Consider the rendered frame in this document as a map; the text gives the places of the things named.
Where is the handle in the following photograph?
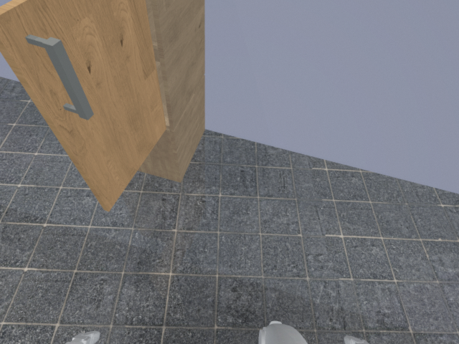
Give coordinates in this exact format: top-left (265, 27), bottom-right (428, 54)
top-left (25, 34), bottom-right (94, 120)

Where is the cupboard door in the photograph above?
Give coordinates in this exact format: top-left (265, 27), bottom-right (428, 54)
top-left (0, 0), bottom-right (166, 211)

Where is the robot right thigh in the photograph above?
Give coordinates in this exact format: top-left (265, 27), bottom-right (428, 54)
top-left (259, 323), bottom-right (307, 344)

